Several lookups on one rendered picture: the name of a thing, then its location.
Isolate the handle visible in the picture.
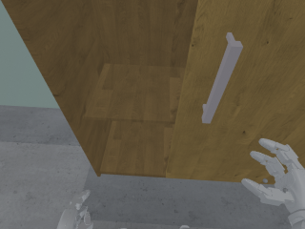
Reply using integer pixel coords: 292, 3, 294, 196
201, 32, 243, 124

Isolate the robot left hand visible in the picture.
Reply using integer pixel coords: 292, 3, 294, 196
56, 189, 93, 229

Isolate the robot right forearm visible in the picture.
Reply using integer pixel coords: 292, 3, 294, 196
288, 209, 305, 229

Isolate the wardrobe door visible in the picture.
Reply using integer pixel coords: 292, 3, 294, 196
166, 0, 305, 185

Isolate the robot right hand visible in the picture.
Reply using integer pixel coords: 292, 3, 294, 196
241, 138, 305, 213

